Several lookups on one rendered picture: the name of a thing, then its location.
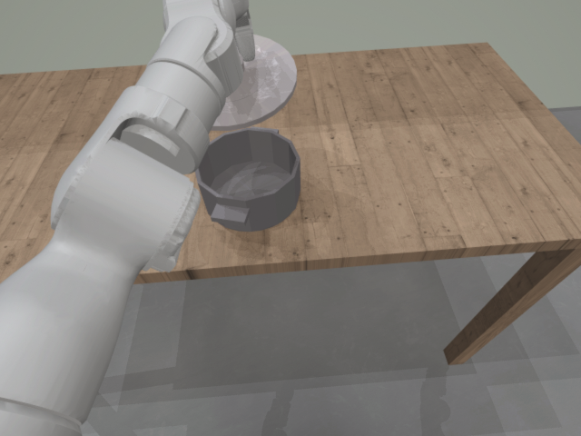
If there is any left robot forearm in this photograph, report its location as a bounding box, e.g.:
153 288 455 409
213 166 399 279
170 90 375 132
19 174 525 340
51 0 243 230

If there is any left robot hand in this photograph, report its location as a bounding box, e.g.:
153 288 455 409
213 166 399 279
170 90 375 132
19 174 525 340
231 0 255 62

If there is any lid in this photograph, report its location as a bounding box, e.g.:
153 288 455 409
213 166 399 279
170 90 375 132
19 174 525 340
211 35 297 131

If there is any table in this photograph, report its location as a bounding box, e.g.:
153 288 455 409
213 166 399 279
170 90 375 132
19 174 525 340
0 43 581 365

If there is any pot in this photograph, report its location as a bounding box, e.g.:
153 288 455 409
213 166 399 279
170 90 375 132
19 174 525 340
195 126 300 232

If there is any robot left upper arm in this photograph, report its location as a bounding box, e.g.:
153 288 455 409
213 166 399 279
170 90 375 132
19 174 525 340
0 137 201 436

